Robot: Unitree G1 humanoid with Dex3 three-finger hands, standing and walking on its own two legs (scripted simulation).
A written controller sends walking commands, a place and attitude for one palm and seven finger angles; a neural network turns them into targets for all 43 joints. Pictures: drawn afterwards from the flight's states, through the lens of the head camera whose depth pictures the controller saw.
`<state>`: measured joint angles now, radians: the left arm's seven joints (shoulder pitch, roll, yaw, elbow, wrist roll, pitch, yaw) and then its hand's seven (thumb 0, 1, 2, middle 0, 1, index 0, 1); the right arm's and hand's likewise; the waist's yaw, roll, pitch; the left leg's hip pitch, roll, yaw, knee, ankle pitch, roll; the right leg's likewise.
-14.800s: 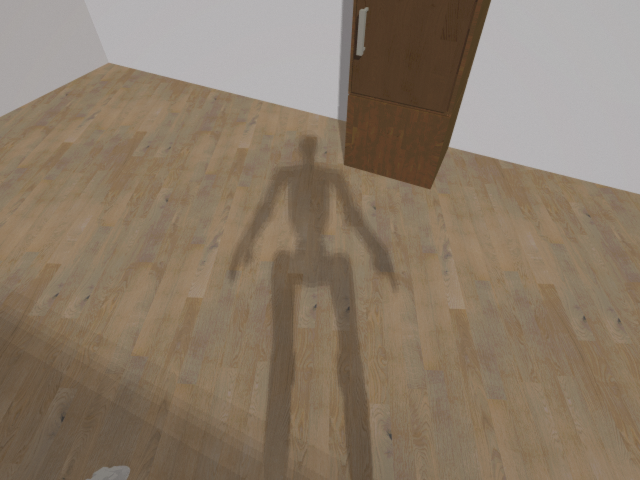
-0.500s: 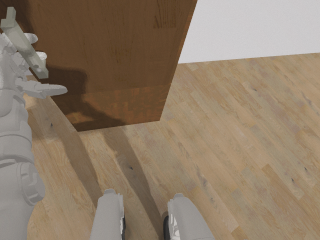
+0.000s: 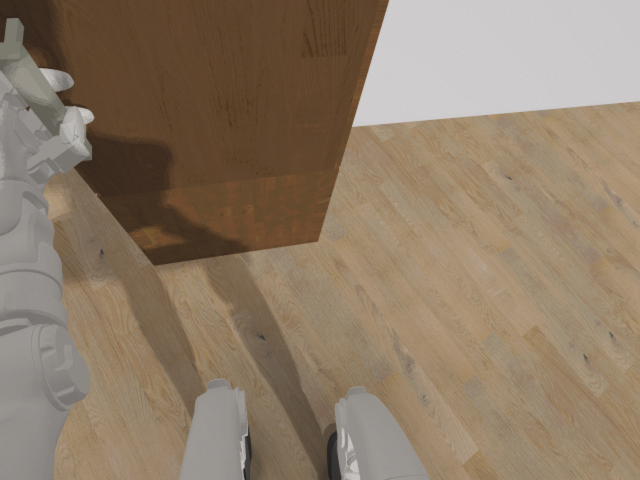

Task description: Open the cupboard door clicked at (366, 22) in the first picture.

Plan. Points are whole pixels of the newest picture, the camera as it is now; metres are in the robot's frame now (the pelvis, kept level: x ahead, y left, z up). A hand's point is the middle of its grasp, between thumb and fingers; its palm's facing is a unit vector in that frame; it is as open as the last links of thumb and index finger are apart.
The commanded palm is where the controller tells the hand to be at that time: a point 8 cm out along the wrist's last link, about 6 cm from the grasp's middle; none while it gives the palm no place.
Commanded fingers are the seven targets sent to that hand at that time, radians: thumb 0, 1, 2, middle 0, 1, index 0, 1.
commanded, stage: close the thumb around the handle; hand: left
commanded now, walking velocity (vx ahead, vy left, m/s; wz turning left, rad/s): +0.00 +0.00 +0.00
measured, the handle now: (51, 97) +0.55 +0.29 +0.06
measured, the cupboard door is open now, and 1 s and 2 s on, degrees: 1 30 43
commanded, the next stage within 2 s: pull the door open along its arc in 0.04 s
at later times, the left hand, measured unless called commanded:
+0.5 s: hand (83, 180) +0.44 +0.24 +0.05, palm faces +0.14 -0.99 -0.01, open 6.1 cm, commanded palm +0.39 +0.28 +0.05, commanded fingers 0.00 0.90 0.90 -0.40 -1.35 -0.40 -1.35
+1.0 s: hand (165, 269) +0.34 +0.15 +0.05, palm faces +0.56 -0.83 +0.01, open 6.1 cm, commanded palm +0.28 +0.17 +0.05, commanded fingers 0.00 0.90 0.90 -0.40 -1.35 -0.40 -1.35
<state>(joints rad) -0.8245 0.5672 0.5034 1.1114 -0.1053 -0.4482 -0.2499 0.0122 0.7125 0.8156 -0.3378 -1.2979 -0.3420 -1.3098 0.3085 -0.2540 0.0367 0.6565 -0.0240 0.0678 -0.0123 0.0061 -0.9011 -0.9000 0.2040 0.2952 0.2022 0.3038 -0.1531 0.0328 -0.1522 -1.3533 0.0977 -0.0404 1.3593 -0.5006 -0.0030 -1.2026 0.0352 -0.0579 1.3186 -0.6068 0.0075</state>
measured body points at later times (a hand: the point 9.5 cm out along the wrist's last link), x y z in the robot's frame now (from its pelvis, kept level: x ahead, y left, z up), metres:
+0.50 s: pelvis +0.01 +0.00 +0.02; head +0.14 +0.03 +0.45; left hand +0.43 +0.30 +0.05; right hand +0.07 -0.26 -0.10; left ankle +0.06 +0.12 -0.60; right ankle +0.01 -0.13 -0.60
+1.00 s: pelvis +0.02 -0.02 +0.03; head +0.10 -0.01 +0.47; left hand +0.31 +0.19 +0.05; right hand +0.19 -0.23 -0.09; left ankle +0.06 +0.12 -0.60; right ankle +0.01 -0.13 -0.60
